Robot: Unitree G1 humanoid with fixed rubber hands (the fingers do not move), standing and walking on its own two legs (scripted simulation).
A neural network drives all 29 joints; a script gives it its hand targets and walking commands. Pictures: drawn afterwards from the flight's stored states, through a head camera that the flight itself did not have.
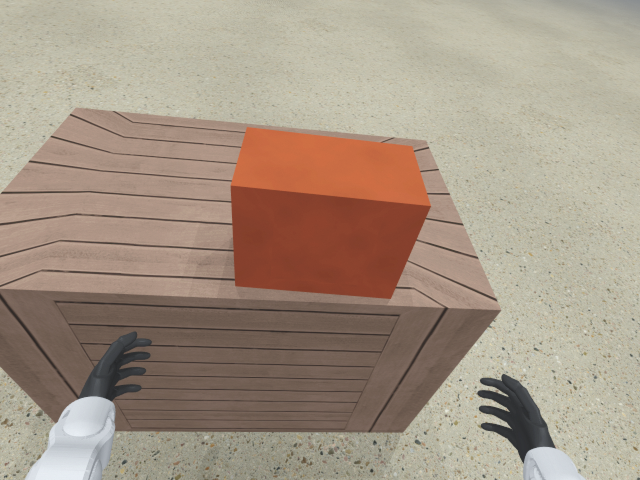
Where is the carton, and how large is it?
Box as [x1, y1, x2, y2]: [231, 127, 430, 298]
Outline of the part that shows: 247,127 231,182 235,285 390,298 430,206 412,147 406,145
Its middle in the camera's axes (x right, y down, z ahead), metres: +0.01 -0.04 +0.68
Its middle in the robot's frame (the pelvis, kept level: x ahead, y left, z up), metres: +0.53 -0.01 +0.02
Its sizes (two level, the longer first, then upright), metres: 0.288 0.163 0.228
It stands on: a pedestal, 0.67 m high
